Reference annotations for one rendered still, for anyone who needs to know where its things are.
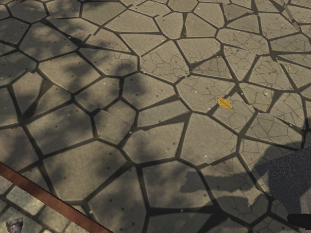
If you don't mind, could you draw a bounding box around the robot right hand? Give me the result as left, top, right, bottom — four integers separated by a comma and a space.
287, 214, 311, 230

